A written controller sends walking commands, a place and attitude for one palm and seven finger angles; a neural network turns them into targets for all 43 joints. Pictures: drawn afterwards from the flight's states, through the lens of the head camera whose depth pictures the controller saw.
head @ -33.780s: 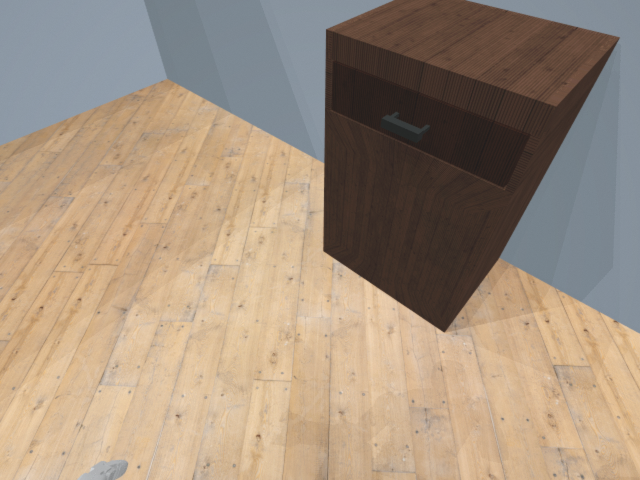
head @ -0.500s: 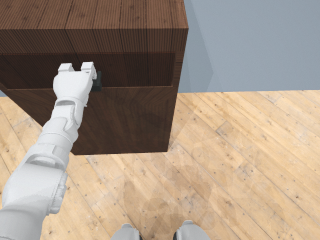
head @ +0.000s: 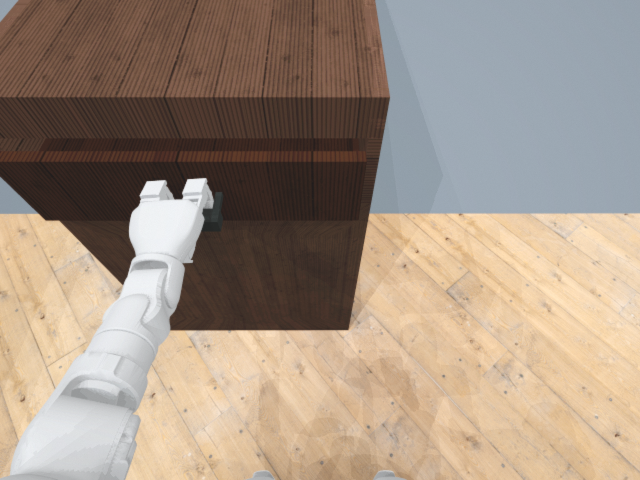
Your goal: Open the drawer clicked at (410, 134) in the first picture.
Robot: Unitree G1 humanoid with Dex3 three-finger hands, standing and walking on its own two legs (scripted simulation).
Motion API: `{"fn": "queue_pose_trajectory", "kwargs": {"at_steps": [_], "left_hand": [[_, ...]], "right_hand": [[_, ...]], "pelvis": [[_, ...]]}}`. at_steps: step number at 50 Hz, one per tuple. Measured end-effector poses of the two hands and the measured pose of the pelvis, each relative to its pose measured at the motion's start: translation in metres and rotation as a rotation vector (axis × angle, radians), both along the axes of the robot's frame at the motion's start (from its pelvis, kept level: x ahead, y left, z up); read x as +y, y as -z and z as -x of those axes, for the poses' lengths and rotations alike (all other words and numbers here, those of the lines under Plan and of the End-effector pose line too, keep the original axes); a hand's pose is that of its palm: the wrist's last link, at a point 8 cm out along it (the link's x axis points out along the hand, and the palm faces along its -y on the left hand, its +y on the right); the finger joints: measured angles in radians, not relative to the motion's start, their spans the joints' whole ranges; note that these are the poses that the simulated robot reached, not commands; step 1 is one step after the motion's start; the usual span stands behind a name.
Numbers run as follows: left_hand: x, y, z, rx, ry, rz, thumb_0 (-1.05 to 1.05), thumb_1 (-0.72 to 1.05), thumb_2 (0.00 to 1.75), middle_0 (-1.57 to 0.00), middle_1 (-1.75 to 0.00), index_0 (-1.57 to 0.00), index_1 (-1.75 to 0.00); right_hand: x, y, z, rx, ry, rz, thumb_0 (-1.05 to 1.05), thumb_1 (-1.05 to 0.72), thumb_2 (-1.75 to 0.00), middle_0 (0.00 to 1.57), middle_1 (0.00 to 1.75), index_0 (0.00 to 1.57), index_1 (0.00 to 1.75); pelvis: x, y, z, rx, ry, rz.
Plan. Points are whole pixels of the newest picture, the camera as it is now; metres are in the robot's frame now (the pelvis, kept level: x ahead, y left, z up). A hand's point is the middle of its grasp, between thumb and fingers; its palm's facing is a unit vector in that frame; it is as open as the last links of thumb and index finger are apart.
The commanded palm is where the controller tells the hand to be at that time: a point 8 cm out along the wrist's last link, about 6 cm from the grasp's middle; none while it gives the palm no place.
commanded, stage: pull the drawer open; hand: left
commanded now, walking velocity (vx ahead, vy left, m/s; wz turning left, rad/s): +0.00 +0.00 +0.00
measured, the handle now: (187, 209) +0.49 +0.20 +0.00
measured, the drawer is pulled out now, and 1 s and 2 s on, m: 0.04 0.16 0.29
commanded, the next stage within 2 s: none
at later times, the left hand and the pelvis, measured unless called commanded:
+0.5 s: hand (174, 286) +0.36 +0.20 -0.01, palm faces -0.01 -0.06 -1.00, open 7.4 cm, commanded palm +0.32 +0.21 +0.03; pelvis +0.00 -0.01 +0.01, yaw +0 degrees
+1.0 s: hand (166, 328) +0.31 +0.20 -0.01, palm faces +0.00 -0.07 -1.00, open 7.3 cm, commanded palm +0.26 +0.21 +0.03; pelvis -0.01 -0.01 +0.01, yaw +0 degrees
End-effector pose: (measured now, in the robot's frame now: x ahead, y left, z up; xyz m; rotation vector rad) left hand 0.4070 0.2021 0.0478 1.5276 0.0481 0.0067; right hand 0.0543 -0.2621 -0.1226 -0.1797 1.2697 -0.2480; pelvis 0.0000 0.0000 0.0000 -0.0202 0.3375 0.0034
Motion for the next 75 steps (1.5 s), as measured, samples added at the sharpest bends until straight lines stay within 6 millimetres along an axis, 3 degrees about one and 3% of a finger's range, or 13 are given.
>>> {"fn": "queue_pose_trajectory", "kwargs": {"at_steps": [14,52,66,75], "left_hand": [[0.000,0.001,0.037,-0.012,-0.011,0.011,0.00,0.55,0.74,-0.21,-1.30,-0.24,-1.27],[-0.002,0.002,0.126,-0.022,-0.045,0.027,0.02,0.55,0.74,-0.21,-1.28,-0.26,-1.28],[-0.002,0.002,0.171,-0.033,-0.051,0.036,0.03,0.54,0.76,-0.21,-1.29,-0.27,-1.28],[-0.002,0.002,0.186,-0.034,-0.057,0.035,0.03,0.54,0.76,-0.21,-1.28,-0.28,-1.28]], "right_hand": [[0.002,-0.009,-0.042,-0.101,-0.041,-0.010,0.00,-0.91,-0.90,0.20,0.30,0.20,0.30],[0.008,-0.021,-0.082,-0.274,-0.116,-0.034,0.01,-0.90,-0.90,0.20,0.30,0.20,0.30],[0.010,-0.025,-0.105,-0.336,-0.166,-0.039,0.01,-0.90,-0.90,0.20,0.30,0.20,0.30],[0.017,-0.026,-0.117,-0.367,-0.194,-0.053,0.01,-0.90,-0.90,0.20,0.30,0.20,0.30]], "pelvis": [[-0.003,-0.006,-0.005,-0.042,0.000,-0.005],[-0.012,-0.008,0.005,-0.116,0.004,-0.020],[-0.015,-0.006,0.006,-0.132,0.001,-0.025],[-0.019,-0.004,0.010,-0.140,-0.001,-0.029]]}}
